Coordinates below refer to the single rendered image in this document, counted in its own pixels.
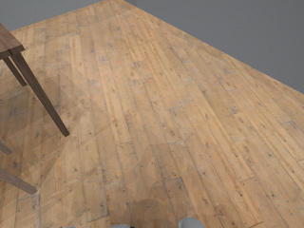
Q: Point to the right robot thigh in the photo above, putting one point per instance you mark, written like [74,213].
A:
[190,223]

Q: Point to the table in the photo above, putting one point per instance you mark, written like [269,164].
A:
[11,47]

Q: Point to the chair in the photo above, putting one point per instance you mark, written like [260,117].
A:
[11,179]

